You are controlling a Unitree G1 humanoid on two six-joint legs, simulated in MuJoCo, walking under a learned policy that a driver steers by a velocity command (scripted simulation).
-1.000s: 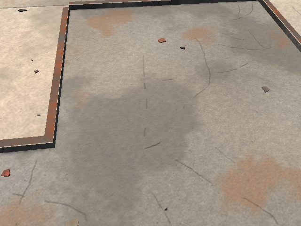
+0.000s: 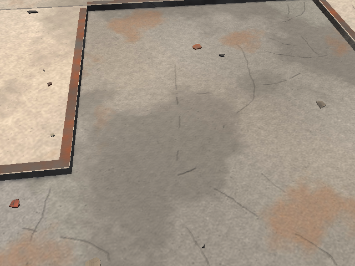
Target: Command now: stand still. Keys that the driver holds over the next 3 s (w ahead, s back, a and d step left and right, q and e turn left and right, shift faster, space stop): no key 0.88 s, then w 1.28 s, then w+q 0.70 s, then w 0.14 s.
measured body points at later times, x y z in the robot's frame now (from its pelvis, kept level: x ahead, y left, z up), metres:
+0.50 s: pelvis +0.01 +0.01 +0.00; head +0.01 +0.01 +0.45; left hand -0.03 +0.22 -0.17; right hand -0.02 -0.21 -0.16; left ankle -0.02 +0.09 -0.74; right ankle +0.01 -0.11 -0.74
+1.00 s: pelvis +0.02 +0.01 +0.00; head +0.02 +0.01 +0.45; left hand -0.02 +0.22 -0.17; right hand -0.02 -0.20 -0.16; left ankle -0.02 +0.09 -0.74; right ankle +0.00 -0.11 -0.74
